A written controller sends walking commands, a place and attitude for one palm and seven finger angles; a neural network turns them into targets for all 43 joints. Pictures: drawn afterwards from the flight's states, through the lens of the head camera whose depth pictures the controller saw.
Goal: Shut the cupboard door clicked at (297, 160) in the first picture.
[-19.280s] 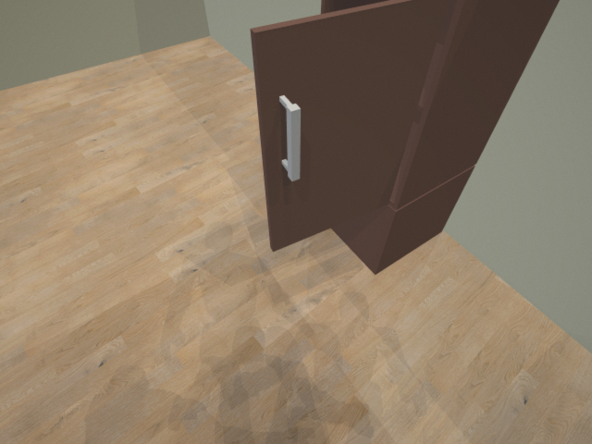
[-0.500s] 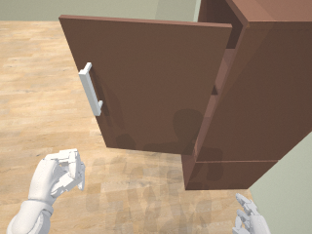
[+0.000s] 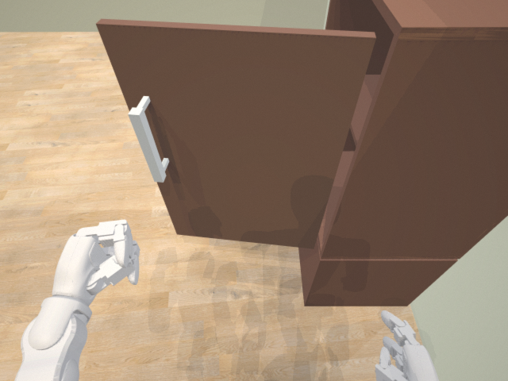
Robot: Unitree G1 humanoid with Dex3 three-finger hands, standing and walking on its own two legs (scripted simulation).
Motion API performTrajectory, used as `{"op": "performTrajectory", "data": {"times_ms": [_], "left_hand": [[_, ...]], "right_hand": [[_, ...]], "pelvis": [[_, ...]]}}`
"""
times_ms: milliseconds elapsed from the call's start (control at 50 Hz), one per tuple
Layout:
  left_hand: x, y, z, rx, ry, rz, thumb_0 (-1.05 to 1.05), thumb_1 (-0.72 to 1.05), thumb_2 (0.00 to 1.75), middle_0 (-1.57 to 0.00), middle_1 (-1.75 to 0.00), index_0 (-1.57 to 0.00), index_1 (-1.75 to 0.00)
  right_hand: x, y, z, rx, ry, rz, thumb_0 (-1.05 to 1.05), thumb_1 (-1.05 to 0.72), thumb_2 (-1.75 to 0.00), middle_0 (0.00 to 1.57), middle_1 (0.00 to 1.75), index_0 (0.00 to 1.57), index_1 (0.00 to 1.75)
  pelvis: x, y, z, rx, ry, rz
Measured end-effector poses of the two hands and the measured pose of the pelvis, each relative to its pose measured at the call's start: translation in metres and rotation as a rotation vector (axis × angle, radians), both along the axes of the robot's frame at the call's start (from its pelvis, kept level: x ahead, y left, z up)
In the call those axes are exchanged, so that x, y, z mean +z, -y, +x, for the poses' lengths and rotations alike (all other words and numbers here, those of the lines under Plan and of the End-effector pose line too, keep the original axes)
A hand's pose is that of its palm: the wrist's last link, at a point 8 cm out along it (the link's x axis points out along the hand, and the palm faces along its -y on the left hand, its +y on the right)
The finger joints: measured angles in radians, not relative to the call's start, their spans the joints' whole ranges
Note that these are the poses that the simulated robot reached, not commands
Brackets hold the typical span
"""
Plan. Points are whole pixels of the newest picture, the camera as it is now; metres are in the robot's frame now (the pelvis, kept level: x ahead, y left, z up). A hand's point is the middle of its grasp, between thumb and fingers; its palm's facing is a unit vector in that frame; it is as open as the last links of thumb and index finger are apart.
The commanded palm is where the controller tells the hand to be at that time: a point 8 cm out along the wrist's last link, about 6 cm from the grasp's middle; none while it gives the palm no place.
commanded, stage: bring the fist close to the handle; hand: left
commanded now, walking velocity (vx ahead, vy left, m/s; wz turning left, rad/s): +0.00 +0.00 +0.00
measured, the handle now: (152, 141) +0.51 +0.23 +0.08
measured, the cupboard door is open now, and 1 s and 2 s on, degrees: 83 83 75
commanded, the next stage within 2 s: push the door shut along its arc in 1.18 s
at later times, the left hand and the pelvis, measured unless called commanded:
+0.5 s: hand (142, 206) +0.36 +0.21 +0.08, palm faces -0.02 -1.00 -0.03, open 3.1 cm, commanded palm +0.34 +0.26 +0.08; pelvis +0.00 -0.01 +0.00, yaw -1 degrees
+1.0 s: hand (158, 177) +0.42 +0.20 +0.08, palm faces -0.04 -1.00 -0.02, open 3.1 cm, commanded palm +0.39 +0.25 +0.08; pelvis +0.02 +0.01 +0.01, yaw -3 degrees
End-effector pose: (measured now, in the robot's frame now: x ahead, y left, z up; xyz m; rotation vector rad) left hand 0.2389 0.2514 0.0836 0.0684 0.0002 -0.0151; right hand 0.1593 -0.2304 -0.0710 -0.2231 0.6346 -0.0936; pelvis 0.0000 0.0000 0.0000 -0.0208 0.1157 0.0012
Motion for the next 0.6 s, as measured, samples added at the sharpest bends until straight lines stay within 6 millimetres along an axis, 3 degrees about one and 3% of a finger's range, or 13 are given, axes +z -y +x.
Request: {"op": "performTrajectory", "data": {"times_ms": [140,320,600], "left_hand": [[0.002,0.0,0.033,-0.019,-0.013,-0.013,0.01,0.9,0.9,-1.3,-1.5,-1.3,-1.5],[0.001,-0.007,0.058,0.006,-0.018,-0.019,0.01,0.9,0.9,-1.3,-1.5,-1.3,-1.5],[0.001,-0.009,0.12,-0.013,-0.024,-0.04,0.01,0.9,0.9,-1.3,-1.5,-1.3,-1.5]], "right_hand": [[-0.002,0.012,-0.011,-0.04,-0.036,-0.008,0.01,-0.9,-0.9,0.2,0.3,0.2,0.3],[-0.006,0.026,-0.027,-0.077,-0.104,-0.022,0.01,-0.9,-0.9,0.2,0.3,0.2,0.3],[-0.015,0.031,-0.051,-0.124,-0.221,-0.036,0.01,-0.9,-0.9,0.2,0.3,0.2,0.3]], "pelvis": [[0.003,0.003,0.001,-0.011,-0.006,0.008],[0.005,0.006,0.003,-0.021,-0.018,0.014],[0.005,0.004,0.004,-0.027,-0.054,0.013]]}}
